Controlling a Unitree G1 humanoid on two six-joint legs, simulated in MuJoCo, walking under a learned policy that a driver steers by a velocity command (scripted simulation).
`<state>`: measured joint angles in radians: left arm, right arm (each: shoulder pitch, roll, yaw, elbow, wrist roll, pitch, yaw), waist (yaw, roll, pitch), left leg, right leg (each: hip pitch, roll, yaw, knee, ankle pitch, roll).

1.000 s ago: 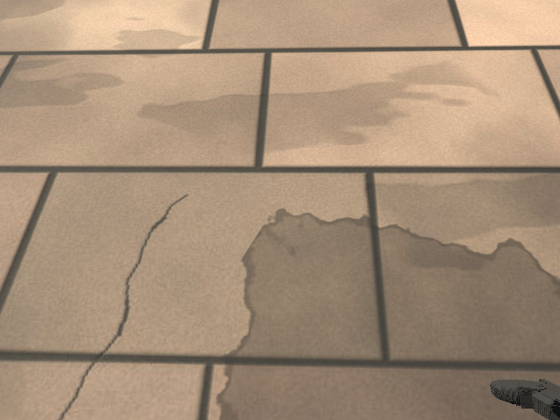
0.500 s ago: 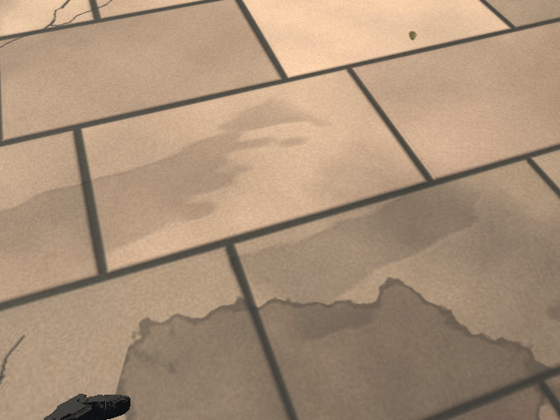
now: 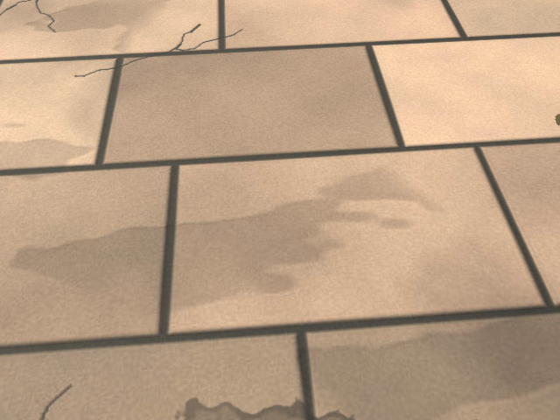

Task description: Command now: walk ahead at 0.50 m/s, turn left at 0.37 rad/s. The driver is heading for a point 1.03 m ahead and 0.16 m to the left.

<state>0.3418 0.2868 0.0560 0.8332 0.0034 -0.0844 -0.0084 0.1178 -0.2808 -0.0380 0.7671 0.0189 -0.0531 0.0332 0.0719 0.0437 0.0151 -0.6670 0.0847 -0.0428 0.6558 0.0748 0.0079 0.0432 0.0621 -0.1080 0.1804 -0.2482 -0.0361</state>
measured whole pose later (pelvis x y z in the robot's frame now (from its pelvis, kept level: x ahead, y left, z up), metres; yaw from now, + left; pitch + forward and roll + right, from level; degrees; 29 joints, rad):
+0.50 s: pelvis +0.29 +0.06 +0.00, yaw +14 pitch +2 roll +0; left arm 0.08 0.29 0.04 0.72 0.00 -0.10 -0.01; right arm 0.33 -0.28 -0.06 0.75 0.01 -0.05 0.00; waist -0.07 -0.04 0.03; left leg -0.10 -0.11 -0.12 0.32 -0.24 0.08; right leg -0.64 -0.08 0.08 0.60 0.08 0.05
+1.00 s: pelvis +0.57 +0.09 +0.00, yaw +17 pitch +2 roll -1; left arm 0.37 0.27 0.04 0.85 -0.01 -0.08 -0.01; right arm 0.11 -0.28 -0.04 0.70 0.01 -0.07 0.01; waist 0.08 0.04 0.03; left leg -0.65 0.10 -0.05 0.65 0.03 -0.01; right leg -0.03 0.07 -0.02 0.22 -0.22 -0.05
